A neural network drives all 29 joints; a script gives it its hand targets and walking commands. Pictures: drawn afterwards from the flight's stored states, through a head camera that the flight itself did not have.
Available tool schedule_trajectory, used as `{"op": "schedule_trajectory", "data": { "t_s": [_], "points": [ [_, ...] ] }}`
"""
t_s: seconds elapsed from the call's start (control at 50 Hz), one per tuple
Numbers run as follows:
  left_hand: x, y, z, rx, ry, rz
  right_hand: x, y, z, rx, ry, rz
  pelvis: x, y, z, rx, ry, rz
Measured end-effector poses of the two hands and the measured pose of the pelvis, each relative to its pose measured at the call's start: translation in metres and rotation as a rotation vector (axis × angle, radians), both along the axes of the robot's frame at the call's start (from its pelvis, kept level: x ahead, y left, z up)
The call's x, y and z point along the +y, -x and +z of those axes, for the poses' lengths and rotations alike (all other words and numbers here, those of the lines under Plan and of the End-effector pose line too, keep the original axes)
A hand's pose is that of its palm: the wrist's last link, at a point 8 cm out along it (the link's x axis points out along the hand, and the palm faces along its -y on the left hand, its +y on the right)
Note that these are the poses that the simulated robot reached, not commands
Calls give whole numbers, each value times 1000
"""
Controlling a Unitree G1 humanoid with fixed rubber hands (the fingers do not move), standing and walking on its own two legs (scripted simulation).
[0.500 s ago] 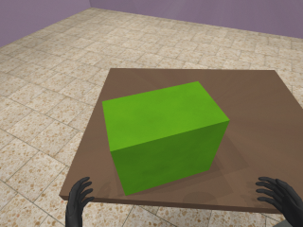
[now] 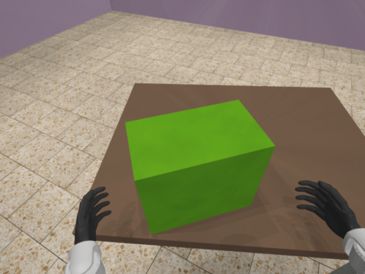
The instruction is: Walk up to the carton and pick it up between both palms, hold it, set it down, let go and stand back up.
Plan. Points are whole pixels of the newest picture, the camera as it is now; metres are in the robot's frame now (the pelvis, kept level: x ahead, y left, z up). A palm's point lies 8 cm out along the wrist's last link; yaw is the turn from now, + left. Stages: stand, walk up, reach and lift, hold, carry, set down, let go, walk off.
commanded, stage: reach and lift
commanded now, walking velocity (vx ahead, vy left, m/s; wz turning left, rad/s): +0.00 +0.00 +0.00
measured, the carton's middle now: (194, 168) +0.40 +0.04 +0.00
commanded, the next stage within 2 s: none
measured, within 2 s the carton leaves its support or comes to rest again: neither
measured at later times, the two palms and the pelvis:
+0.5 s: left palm (77, 205) +0.23 +0.26 +0.08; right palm (329, 177) +0.34 -0.24 +0.08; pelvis -0.01 +0.01 +0.00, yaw +0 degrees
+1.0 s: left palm (70, 174) +0.27 +0.28 +0.12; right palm (322, 140) +0.40 -0.23 +0.13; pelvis -0.02 +0.01 +0.00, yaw +1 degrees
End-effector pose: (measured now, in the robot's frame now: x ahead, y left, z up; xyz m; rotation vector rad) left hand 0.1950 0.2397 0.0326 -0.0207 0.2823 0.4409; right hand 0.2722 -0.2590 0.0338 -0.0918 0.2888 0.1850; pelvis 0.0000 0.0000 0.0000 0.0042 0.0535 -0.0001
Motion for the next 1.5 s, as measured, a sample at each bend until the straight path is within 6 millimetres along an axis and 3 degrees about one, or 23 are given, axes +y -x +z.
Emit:
{"op": "schedule_trajectory", "data": {
  "t_s": [0.16,0.32,0.44,0.58,0.8,0.96,1.28,1.5],
  "points": [
    [7,-13,13,1,-9,-3,5,-13,14,-10,-1,-2,7,6,1,-6,4,-12],
    [12,-24,33,-8,-25,2,13,-38,31,-39,-3,17,10,11,2,-8,4,-10],
    [17,-31,38,23,-16,10,14,-58,37,-18,12,21,8,13,3,-5,3,-2],
    [26,-38,51,9,-24,24,22,-81,58,-69,-4,28,5,10,3,14,5,10],
    [35,-59,79,-7,-34,9,26,-105,81,-69,-25,10,5,10,4,31,6,19],
    [39,-73,84,29,-8,6,29,-122,92,-34,-18,6,7,17,3,53,6,17],
    [50,-97,114,18,-31,19,59,-165,120,-46,-66,32,10,17,2,97,10,29],
    [48,-117,120,34,-42,6,63,-187,134,-53,-90,23,8,14,1,124,14,30]
  ]
}}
